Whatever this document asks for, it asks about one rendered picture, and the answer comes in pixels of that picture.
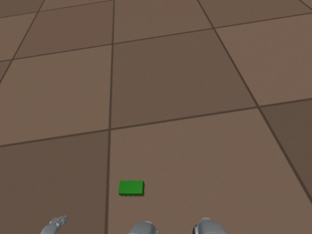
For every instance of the left robot hand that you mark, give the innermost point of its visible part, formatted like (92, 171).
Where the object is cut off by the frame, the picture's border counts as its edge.
(54, 225)

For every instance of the small box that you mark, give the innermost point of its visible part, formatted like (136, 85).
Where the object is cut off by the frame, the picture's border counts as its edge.
(131, 187)

